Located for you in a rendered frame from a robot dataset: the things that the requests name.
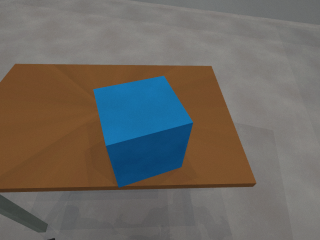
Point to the table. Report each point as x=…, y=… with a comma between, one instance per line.
x=51, y=138

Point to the carton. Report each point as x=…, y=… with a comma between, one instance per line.
x=145, y=127

